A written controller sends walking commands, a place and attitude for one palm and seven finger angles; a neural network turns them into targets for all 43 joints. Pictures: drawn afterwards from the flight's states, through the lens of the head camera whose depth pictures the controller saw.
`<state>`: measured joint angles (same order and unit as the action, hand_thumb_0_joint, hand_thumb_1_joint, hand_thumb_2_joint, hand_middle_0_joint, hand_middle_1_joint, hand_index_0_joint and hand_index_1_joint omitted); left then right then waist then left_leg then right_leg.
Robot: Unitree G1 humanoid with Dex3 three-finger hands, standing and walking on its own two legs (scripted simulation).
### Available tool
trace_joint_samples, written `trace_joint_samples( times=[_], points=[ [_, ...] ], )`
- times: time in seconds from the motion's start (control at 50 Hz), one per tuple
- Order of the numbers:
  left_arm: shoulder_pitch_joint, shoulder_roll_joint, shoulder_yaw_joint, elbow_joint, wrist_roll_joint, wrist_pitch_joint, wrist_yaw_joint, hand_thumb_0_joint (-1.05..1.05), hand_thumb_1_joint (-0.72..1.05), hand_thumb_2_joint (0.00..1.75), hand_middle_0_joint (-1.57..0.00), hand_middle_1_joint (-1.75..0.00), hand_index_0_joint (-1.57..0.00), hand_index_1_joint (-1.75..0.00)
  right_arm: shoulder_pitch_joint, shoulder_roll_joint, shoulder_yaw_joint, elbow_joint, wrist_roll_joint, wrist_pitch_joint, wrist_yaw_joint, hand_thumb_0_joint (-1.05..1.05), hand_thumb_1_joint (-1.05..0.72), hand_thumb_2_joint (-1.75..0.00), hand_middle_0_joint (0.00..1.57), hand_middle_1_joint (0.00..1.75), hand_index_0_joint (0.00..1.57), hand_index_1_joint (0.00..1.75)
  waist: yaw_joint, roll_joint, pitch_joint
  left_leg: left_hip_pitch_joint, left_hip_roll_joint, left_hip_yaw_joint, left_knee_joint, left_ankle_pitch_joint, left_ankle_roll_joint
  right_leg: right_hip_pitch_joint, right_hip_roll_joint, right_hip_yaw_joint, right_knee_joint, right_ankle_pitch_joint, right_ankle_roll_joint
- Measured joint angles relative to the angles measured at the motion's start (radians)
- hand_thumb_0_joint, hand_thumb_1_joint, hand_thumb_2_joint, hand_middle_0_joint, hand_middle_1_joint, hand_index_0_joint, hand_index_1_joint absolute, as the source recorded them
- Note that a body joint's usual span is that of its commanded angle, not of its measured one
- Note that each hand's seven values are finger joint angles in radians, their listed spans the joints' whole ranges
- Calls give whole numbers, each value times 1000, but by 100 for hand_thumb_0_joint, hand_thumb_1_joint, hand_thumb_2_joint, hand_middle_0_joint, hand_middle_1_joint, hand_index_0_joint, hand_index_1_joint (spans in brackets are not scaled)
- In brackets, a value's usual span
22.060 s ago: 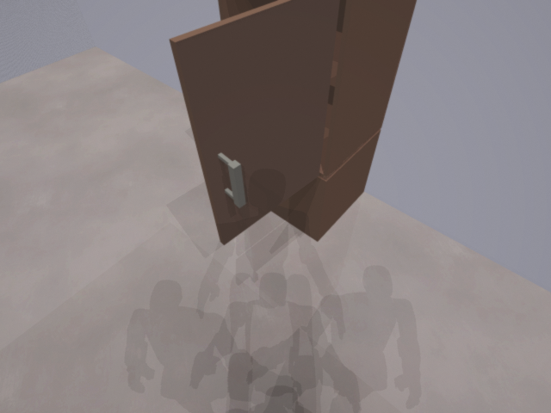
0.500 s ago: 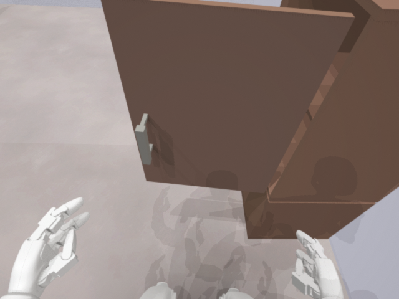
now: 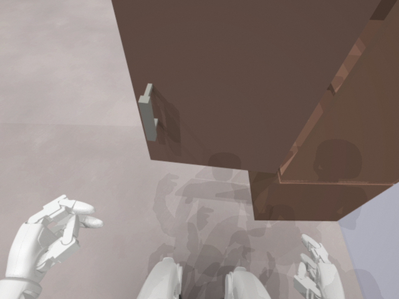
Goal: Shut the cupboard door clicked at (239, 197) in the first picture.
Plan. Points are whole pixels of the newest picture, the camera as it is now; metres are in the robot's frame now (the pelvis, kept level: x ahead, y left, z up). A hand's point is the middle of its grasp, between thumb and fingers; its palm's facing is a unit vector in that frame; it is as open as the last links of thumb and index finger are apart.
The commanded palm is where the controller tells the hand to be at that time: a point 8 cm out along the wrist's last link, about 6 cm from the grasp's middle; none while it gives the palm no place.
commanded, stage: raise the hand and make a fist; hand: left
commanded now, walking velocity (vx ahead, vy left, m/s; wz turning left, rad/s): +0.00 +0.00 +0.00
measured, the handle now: (150, 113) +0.51 +0.16 +0.03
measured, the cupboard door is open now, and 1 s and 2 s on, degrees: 84 84 84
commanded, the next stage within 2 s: bring the fist close to the handle in 1.10 s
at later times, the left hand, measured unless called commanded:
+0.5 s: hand (78, 243) +0.21 +0.23 +0.03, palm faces -0.02 -1.00 -0.02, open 3.0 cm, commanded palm +0.19 +0.28 +0.04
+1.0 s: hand (101, 228) +0.23 +0.19 +0.04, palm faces -0.01 -1.00 -0.04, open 3.1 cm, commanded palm +0.21 +0.24 +0.04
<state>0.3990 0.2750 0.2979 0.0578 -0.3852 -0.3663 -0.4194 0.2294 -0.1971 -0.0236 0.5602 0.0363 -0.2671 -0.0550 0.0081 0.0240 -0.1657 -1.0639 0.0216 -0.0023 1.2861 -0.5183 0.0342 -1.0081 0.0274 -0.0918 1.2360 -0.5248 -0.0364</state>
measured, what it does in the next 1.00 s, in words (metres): stands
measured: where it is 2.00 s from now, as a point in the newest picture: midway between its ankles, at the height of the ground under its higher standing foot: outside the picture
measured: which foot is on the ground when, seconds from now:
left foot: down 0.00-1.00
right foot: down 0.00-1.00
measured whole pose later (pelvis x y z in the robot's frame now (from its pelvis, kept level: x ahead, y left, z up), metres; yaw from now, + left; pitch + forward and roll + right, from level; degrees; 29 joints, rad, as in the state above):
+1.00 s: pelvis +0.02 +0.00 -0.01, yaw +1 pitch +19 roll -4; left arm 0.41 0.26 0.14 -0.03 -0.28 -0.42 -0.27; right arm 0.23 -0.24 0.00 0.50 0.02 -0.18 -0.04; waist 0.00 0.03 -0.20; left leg -1.10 0.01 -0.02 1.33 -0.56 0.04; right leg -1.03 0.02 -0.11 1.27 -0.57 -0.04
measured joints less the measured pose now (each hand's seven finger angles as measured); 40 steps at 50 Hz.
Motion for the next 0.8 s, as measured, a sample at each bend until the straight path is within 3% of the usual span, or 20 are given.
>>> trace_joint_samples(
  times=[0.12, 0.24, 0.38, 0.5, 0.66, 0.8],
  points=[
    [33, -10, -64, -9, 41, -79, 41, 1, 90, 90, -88, -105, -89, -105, 11, -44, 10, 0, -7, -1, 9, 2, -90, -90, 20, 30, 20, 30, 4, 2, -10, -41, -17, -5, 42, -13, 22, -26, -17, -7, 29, -13, 19],
    [28, 2, -132, -79, 82, -56, 62, 2, 90, 90, -99, -117, -100, -117, -19, -47, 24, -23, -10, 0, 12, 2, -90, -90, 20, 30, 20, 30, -4, -5, 3, -57, -23, -3, 64, -20, 36, -36, -23, -6, 41, -15, 32],
    [34, 2, -116, -136, 91, -19, 135, 1, 90, 90, -112, -131, -113, -131, -31, -22, 38, -62, -13, 42, 27, 2, -90, -90, 20, 30, 20, 30, -2, 5, -22, -31, -31, 1, 34, -16, 41, -6, -29, 0, 7, -9, 41],
    [32, -5, -153, -89, 114, 19, 127, 1, 90, 90, -122, -142, -123, -142, -24, -26, 55, -90, -14, 55, 28, 1, -90, -90, 20, 30, 20, 30, 4, 11, -27, -24, -34, 0, 23, -16, 44, 2, -31, -1, -5, -9, 44],
    [4, -2, -150, -120, 112, -42, 135, 2, 90, 90, -128, -148, -129, -148, -15, -32, 47, -73, -21, 65, 31, 1, -90, -90, 20, 30, 20, 30, 2, -1, -23, -39, -29, -9, 41, -29, 33, -13, -25, -9, 15, -24, 34],
    [-4, -4, -155, -90, 111, 11, 127, 1, 90, 90, -129, -150, -130, -150, -3, -38, 37, -73, -10, 93, 30, 1, -90, -90, 20, 30, 20, 30, -8, 15, -29, -34, -21, -11, 31, -30, 23, -14, -17, -10, 11, -28, 22]
  ],
)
